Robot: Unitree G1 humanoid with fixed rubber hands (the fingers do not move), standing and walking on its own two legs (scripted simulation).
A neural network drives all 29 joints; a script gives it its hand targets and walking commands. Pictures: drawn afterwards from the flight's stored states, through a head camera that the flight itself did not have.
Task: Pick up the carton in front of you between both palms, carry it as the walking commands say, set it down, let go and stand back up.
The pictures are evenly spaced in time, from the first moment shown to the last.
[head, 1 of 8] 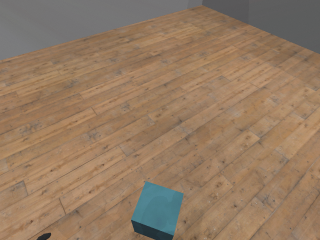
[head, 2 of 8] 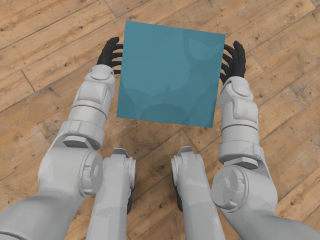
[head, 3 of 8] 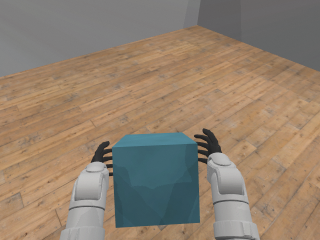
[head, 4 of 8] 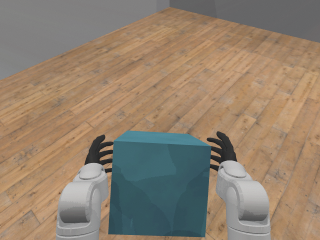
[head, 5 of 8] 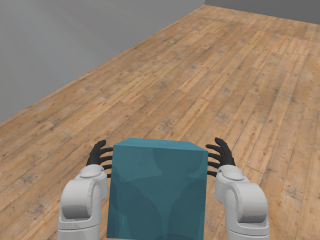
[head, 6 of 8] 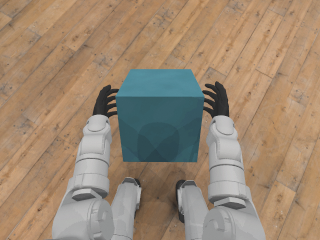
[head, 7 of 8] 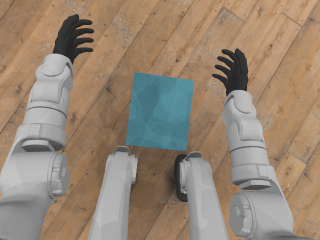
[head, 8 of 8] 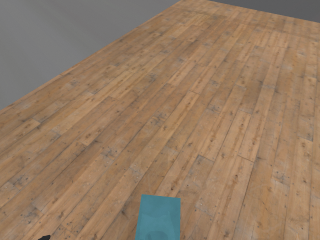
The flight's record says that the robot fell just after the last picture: no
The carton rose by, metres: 0.64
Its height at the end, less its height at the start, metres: -0.03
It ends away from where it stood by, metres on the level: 1.37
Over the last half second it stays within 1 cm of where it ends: yes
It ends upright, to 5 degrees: no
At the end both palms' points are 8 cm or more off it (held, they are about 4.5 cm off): yes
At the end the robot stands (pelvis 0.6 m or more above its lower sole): yes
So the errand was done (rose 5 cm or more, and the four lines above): no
